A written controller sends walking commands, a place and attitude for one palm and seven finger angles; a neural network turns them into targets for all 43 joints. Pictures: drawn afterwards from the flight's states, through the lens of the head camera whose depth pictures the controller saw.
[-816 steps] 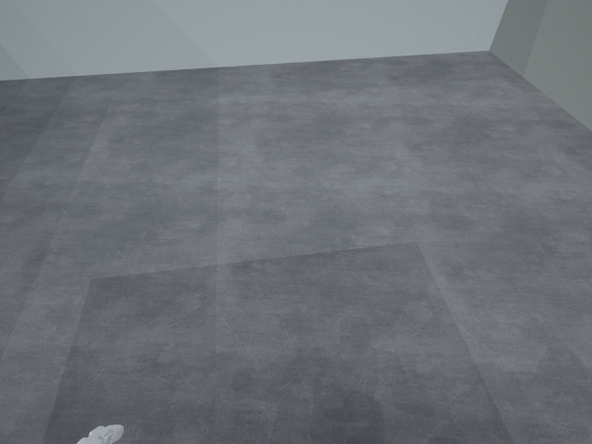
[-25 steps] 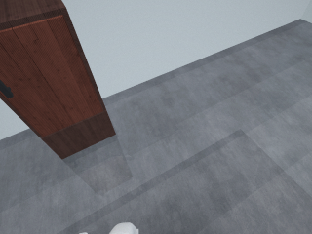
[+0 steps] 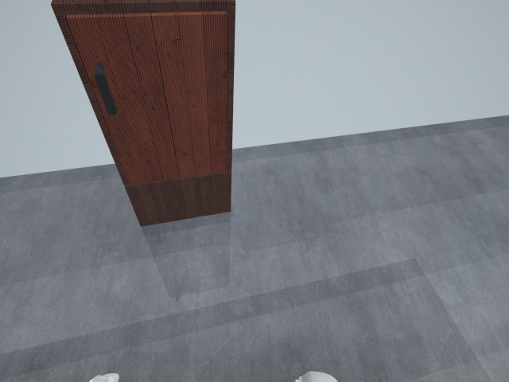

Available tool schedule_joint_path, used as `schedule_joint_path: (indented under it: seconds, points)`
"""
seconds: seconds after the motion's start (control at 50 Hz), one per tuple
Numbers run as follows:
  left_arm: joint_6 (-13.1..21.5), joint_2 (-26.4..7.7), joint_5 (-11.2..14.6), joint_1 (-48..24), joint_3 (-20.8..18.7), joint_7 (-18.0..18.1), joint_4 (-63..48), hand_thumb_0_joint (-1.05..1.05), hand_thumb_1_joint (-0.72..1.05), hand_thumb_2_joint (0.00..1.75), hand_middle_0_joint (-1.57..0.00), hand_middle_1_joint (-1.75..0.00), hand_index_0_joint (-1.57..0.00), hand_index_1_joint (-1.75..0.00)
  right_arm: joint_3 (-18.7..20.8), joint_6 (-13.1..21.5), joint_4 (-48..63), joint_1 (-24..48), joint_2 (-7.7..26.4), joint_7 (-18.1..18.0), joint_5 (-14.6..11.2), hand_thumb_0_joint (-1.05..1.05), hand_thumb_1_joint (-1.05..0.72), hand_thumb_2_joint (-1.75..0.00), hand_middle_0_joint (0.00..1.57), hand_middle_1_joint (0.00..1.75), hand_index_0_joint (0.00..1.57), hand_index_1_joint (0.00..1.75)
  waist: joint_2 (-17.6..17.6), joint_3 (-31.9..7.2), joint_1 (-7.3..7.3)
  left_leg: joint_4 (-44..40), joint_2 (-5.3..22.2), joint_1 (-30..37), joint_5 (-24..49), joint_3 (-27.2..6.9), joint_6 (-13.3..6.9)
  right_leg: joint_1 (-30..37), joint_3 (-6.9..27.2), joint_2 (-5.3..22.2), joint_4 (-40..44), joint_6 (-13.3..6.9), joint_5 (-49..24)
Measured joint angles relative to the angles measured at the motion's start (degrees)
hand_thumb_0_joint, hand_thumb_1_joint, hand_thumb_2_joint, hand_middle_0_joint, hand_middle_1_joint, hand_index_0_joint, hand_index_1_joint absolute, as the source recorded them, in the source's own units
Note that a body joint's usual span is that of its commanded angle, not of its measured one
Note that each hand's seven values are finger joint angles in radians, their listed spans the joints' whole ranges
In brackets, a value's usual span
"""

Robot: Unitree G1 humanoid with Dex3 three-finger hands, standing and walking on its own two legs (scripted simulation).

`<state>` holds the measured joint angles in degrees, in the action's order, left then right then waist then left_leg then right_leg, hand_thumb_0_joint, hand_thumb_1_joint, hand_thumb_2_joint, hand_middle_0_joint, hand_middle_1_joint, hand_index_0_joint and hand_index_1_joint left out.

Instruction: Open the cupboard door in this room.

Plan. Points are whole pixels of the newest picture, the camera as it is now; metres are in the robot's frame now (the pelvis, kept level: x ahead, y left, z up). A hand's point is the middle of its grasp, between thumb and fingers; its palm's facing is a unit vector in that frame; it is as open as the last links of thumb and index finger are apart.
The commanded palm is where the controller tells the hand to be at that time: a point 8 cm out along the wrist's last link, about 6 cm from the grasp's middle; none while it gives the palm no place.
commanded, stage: turn to face it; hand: left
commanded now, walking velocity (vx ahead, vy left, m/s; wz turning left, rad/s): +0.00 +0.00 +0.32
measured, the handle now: (106, 89) +0.78 +0.44 -0.03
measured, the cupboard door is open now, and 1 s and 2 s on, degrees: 0 0 0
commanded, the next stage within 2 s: take the last steps up to it in 0.26 s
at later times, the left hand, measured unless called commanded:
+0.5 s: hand out of the picture +0.00 +0.13 -0.15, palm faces +0.21 -0.94 -0.26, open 7.3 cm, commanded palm none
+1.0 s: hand out of the picture +0.00 +0.22 -0.18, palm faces +0.25 -0.96 -0.14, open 7.4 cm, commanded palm none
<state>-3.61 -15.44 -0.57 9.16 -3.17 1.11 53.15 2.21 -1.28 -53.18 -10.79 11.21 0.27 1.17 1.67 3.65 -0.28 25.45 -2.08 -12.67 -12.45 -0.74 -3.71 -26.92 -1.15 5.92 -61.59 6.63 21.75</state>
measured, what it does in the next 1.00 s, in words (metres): steps on the spot: right foot, then left foot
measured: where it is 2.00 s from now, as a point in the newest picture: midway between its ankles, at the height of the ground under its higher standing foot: (223, 344)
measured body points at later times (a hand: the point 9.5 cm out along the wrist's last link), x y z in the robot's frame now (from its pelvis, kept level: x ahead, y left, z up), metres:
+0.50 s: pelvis -0.01 -0.06 +0.00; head +0.00 -0.09 +0.45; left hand -0.01 +0.18 -0.13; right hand +0.04 -0.31 -0.17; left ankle -0.08 +0.10 -0.65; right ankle -0.01 -0.15 -0.74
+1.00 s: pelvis +0.06 +0.05 +0.00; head +0.05 +0.08 +0.45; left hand -0.02 +0.27 -0.17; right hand +0.14 -0.18 -0.14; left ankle -0.01 +0.10 -0.74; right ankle +0.10 -0.09 -0.66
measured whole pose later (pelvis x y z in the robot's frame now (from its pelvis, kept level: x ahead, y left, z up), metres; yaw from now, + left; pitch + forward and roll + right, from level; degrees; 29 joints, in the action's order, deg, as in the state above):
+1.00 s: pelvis +0.06 +0.05 +0.00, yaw +11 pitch -1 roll -2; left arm -0.5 -10.7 -1.5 19.6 -2.5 -0.3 64.1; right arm 2.7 4.0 -60.1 -16.0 9.6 -1.4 0.8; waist 2.0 0.9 1.1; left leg 20.4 0.1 -2.1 -17.3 8.8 -3.6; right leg -29.8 -4.2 6.4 -63.7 2.0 15.7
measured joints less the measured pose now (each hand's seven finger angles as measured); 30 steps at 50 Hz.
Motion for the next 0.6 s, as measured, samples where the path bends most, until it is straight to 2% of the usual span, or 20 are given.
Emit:
schedule_joint_path:
  seconds: [0.14,0.18,0.22,0.24,0.26,0.3,0.36,0.42,0.5,0.6]
  points:
    - [0.3,2.2,0.5,-2.2,0.9,0.2,-0.7,0.00,0.91,0.89,-0.20,-0.30,-0.20,-0.30,0.5,-0.6,-1.7,-2.8,-0.2,-0.2,0.5,0.01,-0.91,-0.90,0.21,0.30,0.21,0.30,-1.9,-0.2,-2.09,1.2,-0.8,-1.7,0.3,-2.5,1.3,5.7,-0.4,-2.6,13.6,-1.2,3.6]
    - [0.8,3.0,0.7,-2.5,1.2,0.3,-0.9,0.00,0.91,0.89,-0.20,-0.30,-0.20,-0.30,0.8,-0.9,-2.3,-3.4,0.1,-0.2,0.5,0.01,-0.91,-0.90,0.21,0.30,0.21,0.30,-2.5,-0.3,-2.39,2.1,-1.0,-2.7,0.2,-3.1,2.0,8.4,-0.7,-3.4,19.6,-1.8,1.7]
    - [1.7,3.4,0.7,-2.1,1.5,0.3,-1.2,0.00,0.91,0.89,-0.20,-0.30,-0.20,-0.30,1.1,-1.0,-2.8,-4.1,0.4,-0.2,0.2,0.01,-0.91,-0.90,0.21,0.30,0.21,0.30,-2.7,-0.7,-2.29,4.1,-1.6,-4.2,-0.5,-3.5,2.9,12.4,-1.2,-3.7,28.6,-2.5,-3.6]
    - [2.3,4.1,0.5,-2.0,1.7,0.5,-1.0,0.00,0.91,0.89,-0.20,-0.30,-0.20,-0.30,1.3,-1.1,-3.2,-4.2,0.9,-0.2,0.0,0.01,-0.91,-0.90,0.21,0.30,0.21,0.30,-3.8,-0.6,-2.15,5.9,-1.2,-5.1,-1.2,-4.0,3.4,13.1,-1.9,-4.4,30.2,-4.5,-4.0]
    - [2.6,4.7,0.2,-1.7,1.9,0.5,-0.8,0.00,0.91,0.89,-0.20,-0.30,-0.20,-0.30,1.6,-1.4,-3.6,-4.2,1.3,-0.3,-0.2,0.01,-0.91,-0.90,0.21,0.30,0.21,0.30,-4.7,-0.4,-2.16,9.3,-1.1,-6.3,-5.5,-4.3,3.8,13.1,-2.4,-4.7,29.8,-6.2,-3.8]
    - [2.8,5.6,0.0,-0.6,2.4,0.5,-0.7,0.00,0.91,0.89,-0.20,-0.30,-0.20,-0.30,2.1,-2.3,-4.0,-4.3,1.8,-0.3,-0.1,0.01,-0.91,-0.90,0.20,0.30,0.21,0.30,-5.1,-0.5,-2.30,19.6,-1.6,-9.5,-12.7,-3.8,4.3,13.5,-3.5,-4.1,29.5,-8.1,-3.5]
    - [2.7,6.6,0.1,1.2,2.5,0.6,0.1,0.00,0.91,0.89,-0.20,-0.30,-0.20,-0.30,2.7,-3.0,-4.8,-4.1,2.5,-0.1,0.1,0.01,-0.91,-0.90,0.20,0.30,0.20,0.30,-5.2,-0.7,-2.03,33.3,-0.7,-13.1,-12.2,-2.6,5.2,15.1,-4.7,-3.3,31.5,-8.6,-4.3]
    - [3.0,7.1,0.1,2.8,2.5,0.5,1.2,0.00,0.90,0.89,-0.20,-0.30,-0.20,-0.30,2.9,-3.0,-5.4,-4.1,3.0,0.1,0.2,0.01,-0.91,-0.90,0.20,0.30,0.20,0.30,-5.2,-0.9,-1.78,38.9,1.3,-14.0,-8.6,-2.5,6.1,16.3,-6.1,-3.0,33.3,-8.6,-5.2]
    - [4.2,7.1,-0.1,5.7,2.0,0.5,2.6,0.00,0.91,0.89,-0.21,-0.30,-0.21,-0.30,2.8,-2.9,-6.6,-4.4,3.1,0.5,0.7,0.01,-0.91,-0.90,0.20,0.30,0.20,0.30,-4.6,-1.8,-0.45,38.4,4.0,-12.7,-6.1,-1.8,6.9,17.4,-7.9,-2.7,35.5,-8.5,-5.9]
    - [5.5,6.8,-0.7,10.6,1.8,0.1,5.3,0.00,0.91,0.89,-0.20,-0.30,-0.20,-0.30,2.4,-2.3,-7.3,-3.1,2.9,0.9,0.8,0.01,-0.91,-0.90,0.20,0.30,0.20,0.30,-3.4,-2.6,1.75,30.9,6.1,-10.2,-6.6,0.7,6.8,18.9,-9.1,-1.9,38.1,-7.7,-6.6]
